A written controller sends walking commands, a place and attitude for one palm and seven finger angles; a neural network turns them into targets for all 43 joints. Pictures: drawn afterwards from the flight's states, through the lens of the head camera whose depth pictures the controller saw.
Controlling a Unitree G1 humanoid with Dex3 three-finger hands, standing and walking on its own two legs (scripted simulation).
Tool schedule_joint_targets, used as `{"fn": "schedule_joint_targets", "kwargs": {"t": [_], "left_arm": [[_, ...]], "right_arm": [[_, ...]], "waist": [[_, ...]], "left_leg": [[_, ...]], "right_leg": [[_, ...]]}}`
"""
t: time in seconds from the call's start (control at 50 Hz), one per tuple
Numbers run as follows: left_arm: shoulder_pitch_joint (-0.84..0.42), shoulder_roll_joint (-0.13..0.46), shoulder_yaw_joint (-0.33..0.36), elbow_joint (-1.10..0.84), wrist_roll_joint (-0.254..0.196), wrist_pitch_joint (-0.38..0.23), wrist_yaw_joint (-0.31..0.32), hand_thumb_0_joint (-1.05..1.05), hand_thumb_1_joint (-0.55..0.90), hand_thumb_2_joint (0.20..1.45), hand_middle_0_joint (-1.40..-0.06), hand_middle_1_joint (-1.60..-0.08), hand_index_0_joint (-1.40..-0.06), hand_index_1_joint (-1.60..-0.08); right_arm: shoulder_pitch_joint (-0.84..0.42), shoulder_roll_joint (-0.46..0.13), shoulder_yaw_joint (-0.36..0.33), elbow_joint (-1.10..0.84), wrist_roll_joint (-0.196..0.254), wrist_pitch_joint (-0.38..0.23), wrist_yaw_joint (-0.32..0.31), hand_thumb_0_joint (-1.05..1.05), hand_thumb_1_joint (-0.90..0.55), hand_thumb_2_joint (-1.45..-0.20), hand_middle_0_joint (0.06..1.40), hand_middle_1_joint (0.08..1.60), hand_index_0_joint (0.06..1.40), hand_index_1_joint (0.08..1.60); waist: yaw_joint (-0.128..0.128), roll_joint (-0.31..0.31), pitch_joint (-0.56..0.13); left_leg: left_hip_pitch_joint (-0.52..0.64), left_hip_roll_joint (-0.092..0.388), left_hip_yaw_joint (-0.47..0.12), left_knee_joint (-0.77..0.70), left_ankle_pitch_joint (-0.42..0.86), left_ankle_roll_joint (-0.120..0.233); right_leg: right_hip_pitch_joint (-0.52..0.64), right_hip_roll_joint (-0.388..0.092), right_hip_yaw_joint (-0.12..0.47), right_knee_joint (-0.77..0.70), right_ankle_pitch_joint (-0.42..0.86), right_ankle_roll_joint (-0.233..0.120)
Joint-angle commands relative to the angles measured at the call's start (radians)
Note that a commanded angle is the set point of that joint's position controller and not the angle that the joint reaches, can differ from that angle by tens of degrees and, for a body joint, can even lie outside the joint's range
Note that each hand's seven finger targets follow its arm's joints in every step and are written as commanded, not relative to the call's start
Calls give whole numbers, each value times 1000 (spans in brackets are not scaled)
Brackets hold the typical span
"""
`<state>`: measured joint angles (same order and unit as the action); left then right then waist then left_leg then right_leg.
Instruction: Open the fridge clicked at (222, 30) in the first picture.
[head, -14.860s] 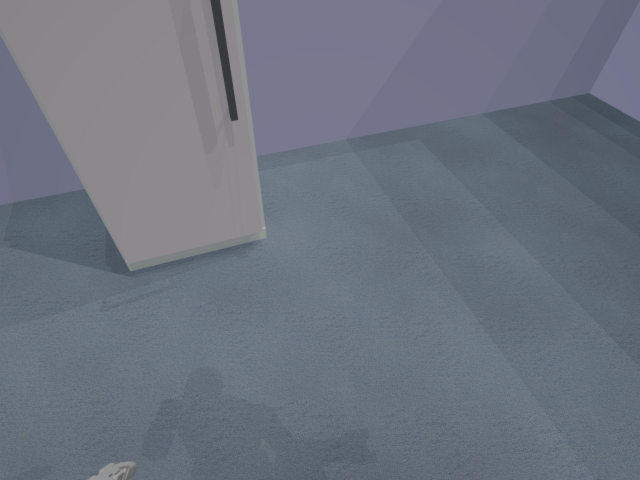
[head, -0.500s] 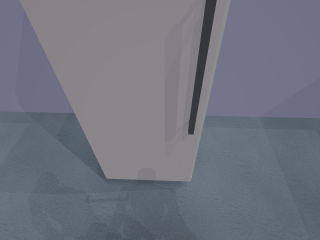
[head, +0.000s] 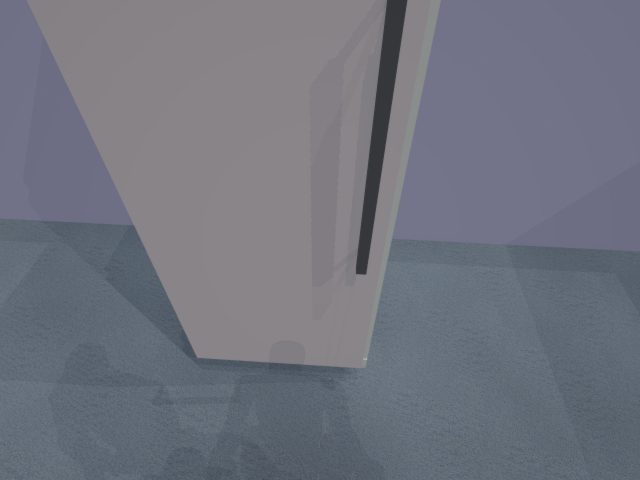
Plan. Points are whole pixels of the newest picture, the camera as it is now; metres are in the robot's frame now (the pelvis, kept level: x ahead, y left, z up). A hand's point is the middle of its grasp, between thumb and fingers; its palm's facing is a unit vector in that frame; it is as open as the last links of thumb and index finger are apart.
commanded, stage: come to a stop and stand still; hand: right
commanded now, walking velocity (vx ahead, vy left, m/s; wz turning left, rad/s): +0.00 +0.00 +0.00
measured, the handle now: (373, 163) +0.56 -0.05 +0.12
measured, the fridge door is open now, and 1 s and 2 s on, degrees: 0 0 0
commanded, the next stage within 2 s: look again from close up in 1.14 s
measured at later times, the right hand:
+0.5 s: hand out of the picture -0.10 -0.18 -0.18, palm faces +0.06 +0.98 -0.18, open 7.4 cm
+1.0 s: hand out of the picture -0.03 -0.29 -0.19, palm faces +0.03 +0.98 -0.20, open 7.4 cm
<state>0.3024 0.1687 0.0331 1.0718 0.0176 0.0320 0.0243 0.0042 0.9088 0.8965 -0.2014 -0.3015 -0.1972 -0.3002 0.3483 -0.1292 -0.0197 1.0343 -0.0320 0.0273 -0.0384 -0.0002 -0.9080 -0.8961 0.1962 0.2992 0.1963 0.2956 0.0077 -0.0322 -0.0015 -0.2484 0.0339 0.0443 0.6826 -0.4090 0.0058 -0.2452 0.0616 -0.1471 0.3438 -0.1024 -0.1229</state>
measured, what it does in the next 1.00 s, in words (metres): steps to the right: left foot, then left foot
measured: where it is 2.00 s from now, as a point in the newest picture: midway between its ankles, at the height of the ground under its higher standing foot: outside the picture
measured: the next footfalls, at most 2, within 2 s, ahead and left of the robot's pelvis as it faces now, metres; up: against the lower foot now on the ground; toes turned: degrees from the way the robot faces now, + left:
left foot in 0.10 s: +0.00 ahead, +0.14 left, +0.00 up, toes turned +4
left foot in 0.74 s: -0.03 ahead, +0.05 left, +0.00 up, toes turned +4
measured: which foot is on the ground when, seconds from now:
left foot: up 0.00-0.08, down 0.10-0.54, up 0.56-0.72, down 0.74-1.00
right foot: down 0.00-0.72, up 0.74-0.86, down 0.88-1.00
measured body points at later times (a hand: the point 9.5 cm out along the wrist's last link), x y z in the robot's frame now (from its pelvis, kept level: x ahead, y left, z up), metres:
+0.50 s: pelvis -0.03 -0.02 -0.01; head -0.03 -0.03 +0.44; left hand -0.05 +0.19 -0.17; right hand -0.10 -0.23 -0.17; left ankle -0.04 +0.14 -0.74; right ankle +0.05 -0.04 -0.74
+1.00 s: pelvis -0.06 -0.10 -0.01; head -0.04 -0.11 +0.44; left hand -0.06 +0.13 -0.16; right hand -0.03 -0.34 -0.17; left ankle -0.06 +0.06 -0.74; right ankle -0.05 -0.21 -0.74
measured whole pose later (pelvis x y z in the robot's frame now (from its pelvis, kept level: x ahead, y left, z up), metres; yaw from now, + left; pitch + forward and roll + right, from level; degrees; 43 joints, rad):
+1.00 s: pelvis -0.06 -0.10 -0.01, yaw +1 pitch -1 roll +0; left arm 0.28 0.14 0.02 1.06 0.03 0.02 0.03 0.00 0.91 0.90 -0.20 -0.30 -0.19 -0.30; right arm 0.25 -0.19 -0.05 1.04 -0.02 0.02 -0.02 0.00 -0.91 -0.90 0.20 0.30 0.20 0.30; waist -0.01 0.02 0.05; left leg -0.25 0.08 -0.01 0.58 -0.34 -0.01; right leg -0.26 0.02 0.02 0.58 -0.30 -0.01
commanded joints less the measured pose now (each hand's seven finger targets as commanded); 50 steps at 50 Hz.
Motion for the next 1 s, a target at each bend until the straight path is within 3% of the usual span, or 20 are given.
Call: {"fn": "schedule_joint_targets", "kwargs": {"t": [0.0,0.1,0.18,0.24,0.36,0.42,0.48,0.52,0.54,0.6,0.66,0.68,0.7,0.74,0.76,0.82,0.84,0.86,0.9,0.98], "left_arm": [[38,114,24,-28,-3,-21,7,0,900,900,-200,-300,-200,-300],[71,63,11,2,-11,-33,6,0,900,900,-200,-300,-200,-300],[52,64,11,5,-15,-30,3,0,900,900,-200,-300,-200,-300],[69,63,10,18,-14,-26,2,0,900,900,-200,-300,-200,-300],[-14,71,23,4,-15,-1,4,0,900,900,-200,-300,-200,-300],[117,11,36,33,-17,22,-3,0,900,900,-200,-300,-200,-300],[232,-3,34,52,-19,7,-9,0,900,900,-200,-300,-200,-300],[199,55,24,37,0,-30,2,0,900,900,-200,-300,-200,-300],[128,66,24,20,3,-33,11,0,900,900,-200,-300,-200,-300],[-33,110,25,-43,3,-26,22,0,900,900,-200,-300,-200,-300],[-208,136,41,-81,2,2,20,0,900,900,-200,-300,-200,-300],[-198,93,45,-54,-29,25,22,0,900,900,-200,-300,-200,-300],[7,19,62,-26,-33,34,22,0,900,900,-200,-300,-200,-300],[187,76,76,-19,-9,47,-9,0,900,900,-200,-300,-200,-300],[216,29,55,-15,-7,11,-23,0,900,900,-200,-300,-200,-300],[101,18,29,-35,-13,-30,-15,0,900,900,-200,-300,-200,-300],[105,30,15,-31,-10,-47,-6,0,900,900,-200,-300,-200,-300],[83,86,17,-47,0,-61,7,0,900,900,-200,-300,-200,-300],[-19,134,15,-84,17,-43,12,0,900,900,-200,-300,-200,-300],[-27,127,15,-69,11,-38,12,0,900,900,-200,-300,-200,-300]], "right_arm": [[167,-43,-11,16,11,-7,-11,0,-900,-900,200,300,200,300],[201,-93,-14,27,12,-20,-30,0,-900,-900,200,300,200,300],[172,-78,-8,38,13,-34,-25,0,-900,-900,200,300,200,300],[150,-69,-4,35,14,-31,-26,0,-900,-900,200,300,200,300],[334,-75,-26,96,7,-13,-27,0,-900,-900,200,300,200,300],[39,-114,-36,20,9,-28,-36,0,-900,-900,200,300,200,300],[-146,-110,-35,-47,8,-34,-33,0,-900,-900,200,300,200,300],[21,-42,-23,-13,17,-19,-18,0,-900,-900,200,300,200,300],[105,-40,-29,22,19,-5,-18,0,-900,-900,200,300,200,300],[266,-92,-54,89,1,27,-16,0,-900,-900,200,300,200,300],[586,-94,-92,169,20,20,-27,0,-900,-900,200,300,200,300],[554,-98,-84,172,16,7,-37,0,-900,-900,200,300,200,300],[176,-93,-43,52,13,1,-42,0,-900,-900,200,300,200,300],[-305,-198,-63,-132,4,-31,-46,0,-900,-900,200,300,200,300],[-338,-200,-59,-158,-1,-50,-34,0,-900,-900,200,300,200,300],[-83,-164,-53,-62,-3,-35,-8,0,-900,-900,200,300,200,300],[-19,-131,-45,-37,13,-21,3,0,-900,-900,200,300,200,300],[44,-98,-42,-33,23,-15,9,0,-900,-900,200,300,200,300],[31,-96,-37,-35,20,-15,15,0,-900,-900,200,300,200,300],[29,-93,-26,5,10,-8,24,0,-900,-900,200,300,200,300]], "waist": [[-15,33,79],[-4,-58,57],[7,104,67],[21,67,90],[-58,13,147],[76,294,109],[142,174,123],[51,-248,177],[7,-276,170],[-92,-172,159],[-247,-49,171],[-240,292,167],[-28,523,169],[169,207,113],[185,139,71],[40,82,106],[10,-109,106],[-26,-326,97],[-55,-202,115],[-37,24,103]], "left_leg": [[20,1,18,-256,39,4],[47,62,-53,-320,159,51],[-12,74,-70,-361,144,43],[-62,64,-61,-331,98,31],[56,29,-11,-370,8,49],[-402,246,-244,-540,-272,149],[-459,200,-156,-366,-142,90],[-232,-19,-29,-33,-50,7],[-111,-28,-43,90,-56,8],[99,-44,-14,242,-26,14],[435,-57,141,-227,-71,29],[287,114,-18,-506,9,104],[-149,355,-322,-492,-60,190],[-439,398,-265,-565,-75,232],[-350,324,-218,-510,-53,180],[-73,165,-71,-200,169,88],[-51,93,-28,-70,192,44],[-120,32,6,-13,13,-14],[46,31,-18,-28,-48,-16],[80,10,-15,-154,111,-15]], "right_leg": [[66,-251,280,-241,-296,107],[129,-184,224,-195,-82,229],[172,-173,184,-116,-60,171],[181,-186,208,-146,-130,161],[10,-114,147,-211,-260,304],[271,-108,196,353,-216,152],[288,-154,257,309,-221,129],[20,-252,448,-137,-380,127],[-105,-303,495,-270,-558,133],[-315,-255,403,-446,-535,311],[-366,-100,134,-283,-183,468],[-261,40,16,244,-284,431],[-151,-47,248,788,-501,237],[44,-115,341,989,-316,20],[43,-128,278,804,-350,117],[43,-99,130,100,-231,122],[54,-106,189,1,-37,131],[44,-260,424,-45,154,90],[-216,-310,425,-109,-176,15],[-156,-229,395,-122,-422,57]]}}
